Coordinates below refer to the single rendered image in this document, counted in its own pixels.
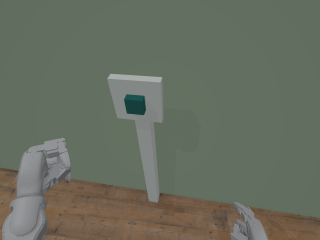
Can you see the robot right hand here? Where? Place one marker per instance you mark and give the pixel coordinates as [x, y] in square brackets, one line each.
[252, 229]

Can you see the button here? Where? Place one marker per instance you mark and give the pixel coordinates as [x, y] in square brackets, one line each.
[135, 104]

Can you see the panel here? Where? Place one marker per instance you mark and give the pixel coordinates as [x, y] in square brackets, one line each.
[151, 87]

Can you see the robot left hand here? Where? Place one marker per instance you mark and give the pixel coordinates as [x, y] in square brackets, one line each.
[34, 166]

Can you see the robot left forearm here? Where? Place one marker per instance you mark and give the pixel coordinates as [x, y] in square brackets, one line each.
[28, 220]

